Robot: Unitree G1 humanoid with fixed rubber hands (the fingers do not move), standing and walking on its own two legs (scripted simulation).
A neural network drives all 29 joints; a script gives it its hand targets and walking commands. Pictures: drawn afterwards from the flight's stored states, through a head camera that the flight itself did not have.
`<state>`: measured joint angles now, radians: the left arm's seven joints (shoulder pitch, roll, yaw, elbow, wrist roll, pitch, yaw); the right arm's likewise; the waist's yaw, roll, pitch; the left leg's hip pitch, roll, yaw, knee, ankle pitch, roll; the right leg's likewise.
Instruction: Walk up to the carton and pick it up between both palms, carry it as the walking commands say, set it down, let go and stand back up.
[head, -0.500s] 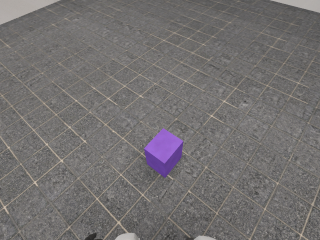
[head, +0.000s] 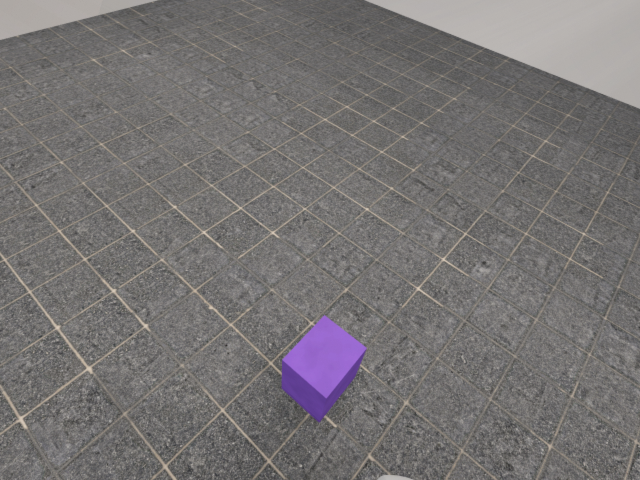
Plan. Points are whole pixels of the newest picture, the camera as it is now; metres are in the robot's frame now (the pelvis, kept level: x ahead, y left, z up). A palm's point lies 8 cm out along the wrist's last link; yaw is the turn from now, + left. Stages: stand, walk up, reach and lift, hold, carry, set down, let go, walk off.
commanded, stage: walk up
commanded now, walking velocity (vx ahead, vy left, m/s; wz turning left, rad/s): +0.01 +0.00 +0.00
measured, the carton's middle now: (321, 369) +0.50 -0.04 -0.66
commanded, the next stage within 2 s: none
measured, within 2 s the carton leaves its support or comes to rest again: neither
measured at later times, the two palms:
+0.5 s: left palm out of the picture +0.09 +0.18 -0.14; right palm out of the picture +0.04 -0.25 -0.15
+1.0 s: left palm out of the picture +0.04 +0.18 -0.15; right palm out of the picture +0.04 -0.23 -0.14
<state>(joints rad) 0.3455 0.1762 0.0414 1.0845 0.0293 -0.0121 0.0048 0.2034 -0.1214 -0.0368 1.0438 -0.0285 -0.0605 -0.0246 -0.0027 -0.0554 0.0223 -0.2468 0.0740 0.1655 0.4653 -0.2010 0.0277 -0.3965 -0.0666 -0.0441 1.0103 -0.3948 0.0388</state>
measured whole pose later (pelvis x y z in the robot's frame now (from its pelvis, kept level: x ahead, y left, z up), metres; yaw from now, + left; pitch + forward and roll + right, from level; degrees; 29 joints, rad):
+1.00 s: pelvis +0.06 -0.02 +0.00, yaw -1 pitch -1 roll +0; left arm 0.29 0.12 0.02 1.17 0.01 -0.01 0.03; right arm 0.30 -0.10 0.01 1.17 0.00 -0.01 -0.04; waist 0.01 -0.01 0.03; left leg -0.08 0.04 0.09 0.37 -0.26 -0.01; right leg -0.17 -0.03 -0.09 0.37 -0.17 0.00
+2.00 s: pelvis +0.09 +0.00 +0.00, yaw +0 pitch -1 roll +0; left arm 0.30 0.13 0.02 1.16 0.01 -0.01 0.04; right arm 0.34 -0.10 0.00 1.15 -0.01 -0.03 -0.05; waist 0.00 -0.03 0.02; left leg -0.06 0.01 0.10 0.36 -0.29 0.02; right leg -0.16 -0.07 -0.07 0.38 -0.21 0.04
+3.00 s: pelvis +0.08 +0.05 -0.01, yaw -14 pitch +2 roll +3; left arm 0.41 0.21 0.08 0.96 0.07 0.01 0.09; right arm 0.08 -0.25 -0.07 0.84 -0.04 0.08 0.02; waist 0.09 -0.01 0.10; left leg -0.55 0.04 -0.08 1.07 -0.38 -0.07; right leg -0.40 -0.14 0.12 0.52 -0.17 0.12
